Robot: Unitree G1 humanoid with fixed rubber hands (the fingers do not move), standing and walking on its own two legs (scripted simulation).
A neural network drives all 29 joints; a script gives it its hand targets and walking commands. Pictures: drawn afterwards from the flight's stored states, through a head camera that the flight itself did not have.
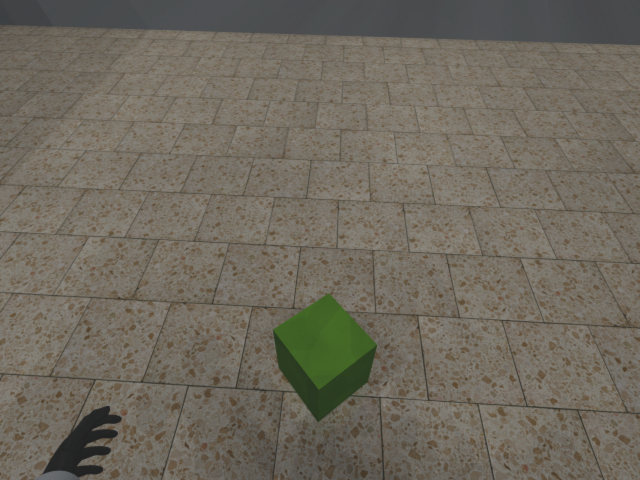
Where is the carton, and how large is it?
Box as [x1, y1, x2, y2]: [273, 294, 376, 421]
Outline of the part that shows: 329,294 325,295 273,329 279,368 318,421 367,381 376,347 376,344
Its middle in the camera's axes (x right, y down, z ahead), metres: +0.01 +0.36 +1.15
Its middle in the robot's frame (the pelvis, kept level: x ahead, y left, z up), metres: +0.57 +0.03 -0.62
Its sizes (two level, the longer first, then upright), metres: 0.210 0.200 0.250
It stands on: the floor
